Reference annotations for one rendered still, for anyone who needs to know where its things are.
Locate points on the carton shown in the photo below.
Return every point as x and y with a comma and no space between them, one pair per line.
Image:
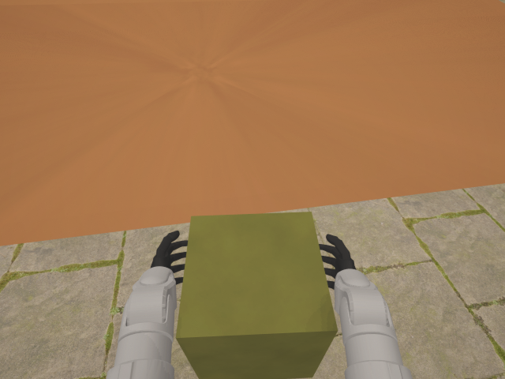
255,303

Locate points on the robot right forearm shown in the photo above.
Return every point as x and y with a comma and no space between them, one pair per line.
368,332

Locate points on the left robot hand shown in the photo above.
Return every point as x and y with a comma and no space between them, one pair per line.
164,257

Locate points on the right robot hand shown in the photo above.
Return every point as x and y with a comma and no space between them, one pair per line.
342,258

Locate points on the robot left forearm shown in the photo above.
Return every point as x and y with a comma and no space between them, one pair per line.
147,328

